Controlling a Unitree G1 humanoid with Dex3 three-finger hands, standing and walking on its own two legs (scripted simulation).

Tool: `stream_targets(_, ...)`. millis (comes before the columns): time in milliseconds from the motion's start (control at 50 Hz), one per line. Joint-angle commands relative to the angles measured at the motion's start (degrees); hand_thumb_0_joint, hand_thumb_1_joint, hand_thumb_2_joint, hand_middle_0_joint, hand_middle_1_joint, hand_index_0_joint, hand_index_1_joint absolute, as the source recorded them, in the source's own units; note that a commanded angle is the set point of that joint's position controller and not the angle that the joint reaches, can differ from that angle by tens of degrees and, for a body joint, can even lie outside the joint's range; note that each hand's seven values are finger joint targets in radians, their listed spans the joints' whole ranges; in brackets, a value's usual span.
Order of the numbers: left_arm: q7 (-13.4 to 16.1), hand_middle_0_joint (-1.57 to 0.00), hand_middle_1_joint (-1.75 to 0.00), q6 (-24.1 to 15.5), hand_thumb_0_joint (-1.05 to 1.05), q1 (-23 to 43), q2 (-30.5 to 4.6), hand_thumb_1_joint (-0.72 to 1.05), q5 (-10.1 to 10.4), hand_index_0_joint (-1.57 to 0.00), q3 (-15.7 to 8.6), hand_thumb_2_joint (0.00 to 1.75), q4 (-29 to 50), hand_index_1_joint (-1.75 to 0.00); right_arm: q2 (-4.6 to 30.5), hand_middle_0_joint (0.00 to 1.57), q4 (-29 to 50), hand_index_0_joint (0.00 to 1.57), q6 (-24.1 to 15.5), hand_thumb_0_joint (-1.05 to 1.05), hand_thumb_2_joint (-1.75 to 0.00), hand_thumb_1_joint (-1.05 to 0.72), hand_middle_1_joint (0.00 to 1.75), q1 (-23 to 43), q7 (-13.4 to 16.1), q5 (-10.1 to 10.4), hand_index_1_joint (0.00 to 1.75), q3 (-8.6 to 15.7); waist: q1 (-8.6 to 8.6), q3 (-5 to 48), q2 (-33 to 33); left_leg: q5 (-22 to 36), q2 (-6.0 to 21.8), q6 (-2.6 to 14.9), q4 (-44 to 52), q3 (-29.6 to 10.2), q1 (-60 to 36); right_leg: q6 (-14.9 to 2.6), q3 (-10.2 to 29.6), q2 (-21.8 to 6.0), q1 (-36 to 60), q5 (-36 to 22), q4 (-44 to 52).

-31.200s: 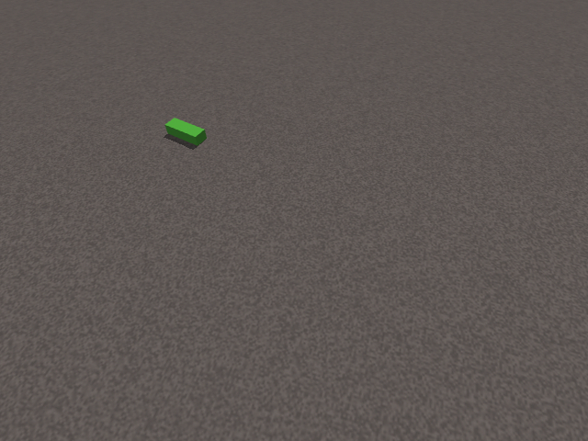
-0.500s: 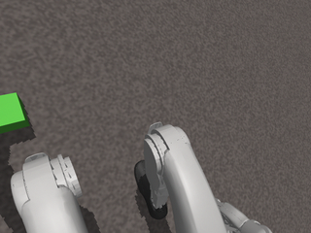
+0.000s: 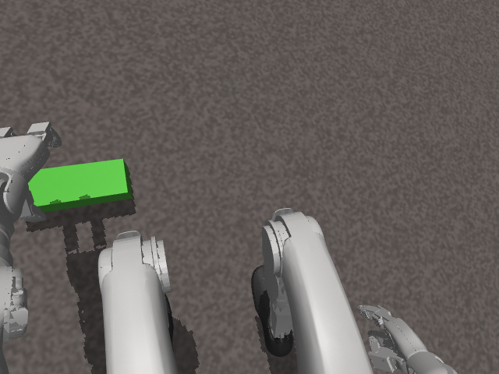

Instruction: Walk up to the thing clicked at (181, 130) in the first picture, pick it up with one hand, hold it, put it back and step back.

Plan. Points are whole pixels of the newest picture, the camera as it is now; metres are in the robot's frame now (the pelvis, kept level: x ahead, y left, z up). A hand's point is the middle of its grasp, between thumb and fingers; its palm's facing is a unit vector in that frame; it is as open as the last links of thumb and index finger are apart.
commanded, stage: withdraw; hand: left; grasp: from above
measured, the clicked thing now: (74, 186) +0.47 +0.30 -0.33
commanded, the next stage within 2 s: home in 0.20 s
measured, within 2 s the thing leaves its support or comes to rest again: neither
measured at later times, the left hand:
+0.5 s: hand (28, 149) +0.49 +0.32 -0.15, palm faces -0.30 -0.07 -0.95, open 13.1 cm
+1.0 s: hand out of the picture +0.29 +0.27 +0.06, palm faces -0.16 -0.78 -0.61, open 7.6 cm
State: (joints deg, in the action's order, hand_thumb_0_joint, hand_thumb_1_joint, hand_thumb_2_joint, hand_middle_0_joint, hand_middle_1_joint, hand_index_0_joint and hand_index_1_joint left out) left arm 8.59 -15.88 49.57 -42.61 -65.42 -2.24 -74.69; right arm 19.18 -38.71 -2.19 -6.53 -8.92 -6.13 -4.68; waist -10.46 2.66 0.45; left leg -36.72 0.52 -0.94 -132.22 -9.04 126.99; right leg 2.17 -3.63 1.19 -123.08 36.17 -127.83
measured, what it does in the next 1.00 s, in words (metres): rises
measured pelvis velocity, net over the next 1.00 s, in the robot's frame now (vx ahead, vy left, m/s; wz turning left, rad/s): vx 0.01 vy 0.01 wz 0.07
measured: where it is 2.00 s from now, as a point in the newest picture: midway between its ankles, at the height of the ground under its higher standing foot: (219, 341)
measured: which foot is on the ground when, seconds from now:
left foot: down 0.00-1.00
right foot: down 0.00-1.00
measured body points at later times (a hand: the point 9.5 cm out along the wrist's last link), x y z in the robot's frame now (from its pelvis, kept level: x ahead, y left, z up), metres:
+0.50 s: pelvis +0.02 +0.01 -0.02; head +0.25 +0.06 +0.36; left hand +0.50 +0.32 -0.10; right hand +0.06 -0.25 -0.14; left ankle +0.09 +0.14 -0.32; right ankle +0.11 -0.13 -0.32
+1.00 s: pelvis +0.01 +0.01 +0.16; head +0.16 +0.05 +0.58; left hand +0.30 +0.30 +0.09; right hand +0.24 -0.24 +0.07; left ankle +0.09 +0.14 -0.32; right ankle +0.11 -0.13 -0.32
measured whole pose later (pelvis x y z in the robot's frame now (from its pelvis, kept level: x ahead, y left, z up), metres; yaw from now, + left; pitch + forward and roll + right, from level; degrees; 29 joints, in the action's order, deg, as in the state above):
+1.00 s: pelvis +0.01 +0.01 +0.16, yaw +4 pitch +28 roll -5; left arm 1.6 8.1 5.5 -23.8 -20.7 -2.7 -19.3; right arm 16.4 -32.5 -2.5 -3.6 -0.6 0.7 1.6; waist -2.2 10.7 -1.2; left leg -35.0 1.1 -1.1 -104.0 -5.8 97.5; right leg 1.8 -2.6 -0.3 -93.9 35.0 -100.5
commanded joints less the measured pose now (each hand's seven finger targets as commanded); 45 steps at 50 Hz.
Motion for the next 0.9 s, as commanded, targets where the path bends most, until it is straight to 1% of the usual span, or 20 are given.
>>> stream_targets(0, 7.6, -0.07, -1.01, -6.87, 0.0, 19.23, -21.31, -0.54, -5.21, -0.07, -6.24, 1.02, 7.08, -1.01, 10.82, 0.2, 1.11, 0.2, 0.71, 0.0, -0.9, -0.9, 0.3, -7.32, 1.71, -1.31, 0.3, 2.6, -0.59, 34.72, -13.36, 2.52, -1.44, 2.56, 8.79, 6.97, -19.75, -4.29, -2.08, 2.07, 16.3, -2.58, 11.04)
stream_targets(40, 11.01, -0.07, -1.01, -7.95, 0.0, 18.6, -17.63, -0.52, -7.22, -0.07, -4.53, 1.0, 1.97, -1.0, 11.1, 0.2, 0.54, 0.2, 0.91, 0.0, -0.9, -0.9, 0.3, -7.63, 1.61, -2.32, 0.3, 2.52, -2.58, 31.66, -14.19, 1.56, -1.39, 2.24, 8.45, 6.81, -20.4, -4.21, -3.33, 2.01, 13.06, -1.79, 10.54)
stream_targets(80, 14.43, -0.07, -1.01, -8.65, 0.0, 22.1, -16.71, -0.51, -8.43, -0.07, -4.04, 0.99, 1.6, -1.0, 11.73, 0.2, -0.41, 0.2, 0.59, 0.0, -0.9, -0.89, 0.3, -8.4, 1.86, -3.16, 0.3, 2.77, -3.89, 31.85, -16.22, 0.83, -1.15, 1.79, 8.59, 6.07, -22.14, -4.43, -4.13, 2.12, 11.25, -0.55, 10.09)
stream_targets(200, 23.57, -0.07, -1.0, -4.42, 0.0, 26.29, -19.89, -0.49, -10.06, -0.08, -7.5, 0.98, 4.69, -0.99, 13.63, 0.2, -2.8, 0.2, -0.46, 0.0, -0.89, -0.89, 0.3, -9.29, 2.03, -4.63, 0.3, 5.06, -3.32, 39.92, -24.7, 3.0, -1.05, 0.83, 9.1, 5.72, -29.38, -4.15, -6.89, 1.29, 6.8, -4.17, 5.32)
stream_targets(240, 25.2, -0.07, -1.0, -1.3, 0.0, 26.58, -19.02, -0.5, -10.3, -0.08, -7.44, 0.97, 3.19, -0.99, 13.23, 0.2, -3.54, 0.2, -1.35, 0.0, -0.89, -0.9, 0.3, -10.13, 1.59, -4.73, 0.3, 5.77, -3.9, 40.64, -26.49, 4.26, -0.77, 0.66, 9.19, 5.82, -30.83, -4.28, -6.75, 1.23, 5.39, -5.58, 4.54)
stream_targets(280, 25.89, -0.07, -1.0, 1.63, 0.0, 26.86, -20.96, -0.5, -10.06, -0.08, -8.92, 0.97, 3.11, -0.98, 13.23, 0.2, -3.56, 0.2, -1.61, 0.0, -0.9, -0.9, 0.3, -10.74, 1.21, -4.11, 0.3, 6.24, -3.28, 43.47, -26.57, 5.8, -0.89, 0.87, 8.97, 6.5, -30.83, -4.51, -6.25, 1.08, 6.0, -7.56, 4.91)
stream_targets(300, 25.64, -0.15, -0.92, 3.05, 0.0, 25.64, -20.38, -0.42, -9.25, -0.16, -8.68, 0.89, 2.26, -0.9, 13.09, 0.2, -3.55, 0.2, -1.81, 0.0, -0.89, -0.88, 0.3, -10.98, 0.91, -4.11, 0.3, 6.32, -2.84, 42.94, -25.15, 6.06, -0.73, 1.11, 8.75, 6.75, -29.74, -4.44, -6.01, 0.94, 6.22, -8.18, 5.38)
stream_targets(340, 24.5, -0.25, -0.76, 5.63, 0.0, 23.21, -21.46, -0.26, -7.58, -0.22, -10.01, 0.93, 3.65, -0.74, 13.02, 0.2, -3.32, 0.2, -1.72, 0.0, -0.89, -0.88, 0.3, -11.71, 0.65, -3.28, 0.3, 6.73, -0.91, 46.54, -26.11, 7.99, -0.98, 1.28, 10.13, 7.31, -30.67, -4.56, -5.39, 0.86, 9.07, -10.1, 6.33)
stream_targets(420, 17.89, -0.21, -0.54, 10.45, 0.0, 15.96, -15.76, -0.11, -1.71, -0.2, -7.66, 0.8, 4.37, -0.56, 11.39, 0.2, -3.26, 0.2, -1.79, 0.0, -0.9, -0.89, 0.3, -14.35, -0.04, -1.57, 0.3, 7.73, 0.75, 47.61, -21.23, 10.22, -1.11, 2.2, 12.81, 7.63, -31.32, -4.37, -4.59, 1.17, 15.46, -12.14, 10.31)
stream_targets(440, 15.78, -0.22, -0.53, 10.97, 0.0, 15.38, -16.53, -0.04, 0.88, -0.2, -8.42, 0.83, 7.4, -0.55, 11.21, 0.2, -2.86, 0.2, -1.63, 0.0, -0.9, -0.89, 0.3, -14.77, -0.17, -0.85, 0.3, 8.01, 1.7, 49.18, -19.95, 10.34, -1.31, 2.62, 13.37, 7.86, -30.45, -4.13, -4.18, 1.16, 18.21, -12.09, 11.57)
stream_targets(500, 8.39, -0.21, -0.48, 13.23, 0.0, 5.09, -12.16, 0.2, 8.12, -0.2, -6.97, 0.85, 15.66, -0.49, 10.47, 0.2, -0.69, 0.2, -0.48, 0.0, -0.9, -0.89, 0.3, -14.5, -0.28, 1.39, 0.3, 8.9, 3.45, 52.17, -15.04, 11.26, -1.37, 3.02, 17.26, 7.65, -31.52, -3.69, -3.57, 1.5, 26.56, -13.19, 15.21)
stream_targets(560, 1.05, -0.19, -0.35, 15.23, 0.0, -5.66, -4.6, 0.44, 16.4, -0.19, -3.71, 0.81, 26.07, -0.35, 9.97, 0.2, 1.65, 0.2, 0.35, 0.0, -0.9, -0.9, 0.3, -13.38, 0.99, 3.3, 0.3, 9.57, 2.9, 46.74, -9.77, 10.84, -1.14, 3.27, 21.21, 6.69, -31.72, -3.29, -2.97, 1.47, 29.49, -13.86, 19.32)
stream_targets(600, -3.03, -0.19, -0.31, 15.88, 0.0, -9.98, -3.51, 0.6, 21.52, -0.19, -4.1, 0.84, 34.23, -0.32, 9.95, 0.2, 3.25, 0.2, 0.76, 0.0, -0.9, -0.9, 0.3, -12.64, 2.07, 4.0, 0.3, 9.7, 3.11, 43.56, -5.91, 10.49, -0.91, 3.5, 22.87, 6.28, -30.62, -3.4, -2.36, 1.5, 31.44, -13.91, 22.07)
stream_targets(620, -4.44, -0.19, -0.3, 15.78, 0.0, -10.85, -4.31, 0.68, 24.19, -0.19, -5.61, 0.85, 39.54, -0.3, 9.78, 0.2, 4.01, 0.2, 0.85, 0.0, -0.9, -0.9, 0.3, -11.93, 2.73, 4.31, 0.3, 9.87, 3.87, 43.84, -5.17, 10.35, -0.8, 3.56, 23.7, 6.13, -31.08, -3.44, -1.89, 1.39, 32.43, -13.71, 23.32)
stream_targets(640, -5.65, -0.2, -0.31, 15.51, 0.0, -12.11, -2.87, 0.76, 26.5, -0.2, -5.0, 0.88, 43.48, -0.31, 8.99, 0.2, 4.7, 0.2, 0.77, 0.0, -0.9, -0.9, 0.3, -11.1, 3.3, 4.45, 0.3, 9.73, 3.85, 43.02, -5.34, 10.33, -0.7, 3.54, 24.55, 6.35, -31.6, -3.43, -1.39, 1.24, 33.66, -13.67, 24.59)
stream_targets(700, -7.11, -0.2, -0.3, 14.79, 0.0, -17.97, -0.04, 0.9, 32.42, -0.2, -5.79, 0.9, 52.29, -0.3, 7.51, 0.2, 6.26, 0.2, 0.06, 0.0, -0.9, -0.9, 0.3, -9.29, 4.8, 5.12, 0.3, 10.02, 5.15, 41.1, -4.83, 8.26, -0.41, 3.39, 28.2, 6.14, -35.65, -3.68, -0.22, 0.69, 35.33, -10.95, 28.8)
stream_targets(740, -6.48, -0.2, -0.3, 14.3, 0.0, -18.71, -1.05, 0.9, 34.69, -0.2, -8.42, 0.9, 57.32, -0.3, 7.04, 0.2, 7.61, 0.2, -0.29, 0.0, -0.9, -0.9, 0.3, -7.84, 5.69, 5.61, 0.3, 10.42, 6.83, 42.04, -7.52, 6.05, -0.29, 2.91, 31.41, 5.74, -39.52, -4.02, 0.42, 0.29, 35.69, -8.27, 30.42)
stream_targets(760, -6.0, -0.2, -0.3, 14.31, 0.0, -19.73, -0.52, 0.9, 35.52, -0.2, -8.4, 0.9, 58.43, -0.3, 6.82, 0.2, 8.16, 0.2, -0.41, 0.0, -0.9, -0.9, 0.3, -6.74, 6.16, 5.7, 0.3, 10.28, 7.23, 40.87, -9.18, 4.02, 0.0, 2.58, 33.65, 5.22, -41.55, -4.15, 0.46, 0.16, 35.0, -6.23, 31.33)
stream_targets(820, -5.01, -0.2, -0.3, 15.74, 0.0, -24.67, 4.29, 0.9, 36.95, -0.2, -6.47, 0.9, 60.49, -0.3, 6.37, 0.2, 9.07, 0.2, -0.94, 0.0, -0.9, -0.9, 0.3, -4.26, 7.25, 6.45, 0.3, 10.0, 7.25, 36.66, -12.31, -2.4, 0.72, 2.06, 41.3, 3.29, -46.88, -3.97, 0.21, -0.06, 34.8, -2.02, 34.04)
stream_targets(880, -5.28, -0.2, -0.3, 18.97, 0.0, -30.19, 8.7, 0.9, 41.26, -0.2, -4.47, 0.9, 65.05, -0.3, 6.62, 0.2, 10.66, 0.2, -1.8, 0.0, -0.9, -0.9, 0.3, -2.57, 8.3, 7.02, 0.3, 10.2, 7.01, 35.52, -13.1, -5.23, 0.89, 1.72, 47.2, 1.51, -53.24, -3.64, -0.06, -0.29, 37.13, -0.95, 37.63)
